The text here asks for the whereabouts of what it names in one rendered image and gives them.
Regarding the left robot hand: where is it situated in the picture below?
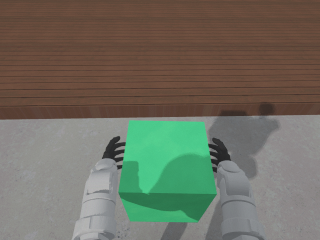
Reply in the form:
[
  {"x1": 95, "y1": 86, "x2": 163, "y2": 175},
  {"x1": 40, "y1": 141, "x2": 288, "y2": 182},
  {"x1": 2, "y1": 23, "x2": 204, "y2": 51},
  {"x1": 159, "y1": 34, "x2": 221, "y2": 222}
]
[{"x1": 102, "y1": 136, "x2": 126, "y2": 170}]

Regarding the right robot hand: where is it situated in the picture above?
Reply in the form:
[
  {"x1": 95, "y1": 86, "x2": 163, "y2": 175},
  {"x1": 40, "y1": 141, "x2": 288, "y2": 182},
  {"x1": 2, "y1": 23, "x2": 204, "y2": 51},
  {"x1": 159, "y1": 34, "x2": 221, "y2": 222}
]
[{"x1": 208, "y1": 137, "x2": 231, "y2": 173}]

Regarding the robot left forearm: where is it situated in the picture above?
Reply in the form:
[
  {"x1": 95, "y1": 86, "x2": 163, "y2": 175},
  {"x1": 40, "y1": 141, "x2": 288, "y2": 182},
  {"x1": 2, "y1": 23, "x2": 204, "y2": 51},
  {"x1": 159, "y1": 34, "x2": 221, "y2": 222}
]
[{"x1": 71, "y1": 158, "x2": 118, "y2": 240}]

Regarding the robot right forearm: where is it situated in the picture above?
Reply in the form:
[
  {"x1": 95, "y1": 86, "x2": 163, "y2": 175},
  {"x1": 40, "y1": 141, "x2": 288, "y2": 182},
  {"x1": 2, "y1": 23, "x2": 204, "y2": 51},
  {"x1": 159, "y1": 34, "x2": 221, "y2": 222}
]
[{"x1": 216, "y1": 160, "x2": 267, "y2": 240}]

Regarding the carton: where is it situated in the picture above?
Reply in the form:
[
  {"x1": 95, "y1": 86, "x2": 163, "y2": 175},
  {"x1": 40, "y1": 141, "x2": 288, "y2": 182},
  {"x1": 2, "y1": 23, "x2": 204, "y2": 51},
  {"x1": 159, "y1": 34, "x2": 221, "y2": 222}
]
[{"x1": 118, "y1": 120, "x2": 217, "y2": 223}]

